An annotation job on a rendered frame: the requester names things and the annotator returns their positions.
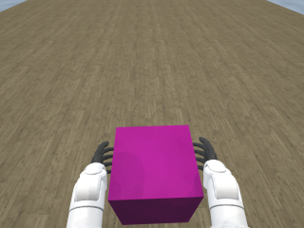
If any robot right forearm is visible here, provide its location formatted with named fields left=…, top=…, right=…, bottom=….
left=203, top=160, right=250, bottom=228

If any right robot hand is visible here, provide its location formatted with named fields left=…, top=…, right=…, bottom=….
left=192, top=137, right=218, bottom=171

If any carton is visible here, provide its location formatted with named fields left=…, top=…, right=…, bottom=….
left=107, top=124, right=204, bottom=225

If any left robot hand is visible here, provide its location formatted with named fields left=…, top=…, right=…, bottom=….
left=91, top=141, right=114, bottom=174

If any robot left forearm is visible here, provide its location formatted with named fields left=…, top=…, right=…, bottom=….
left=66, top=162, right=107, bottom=228

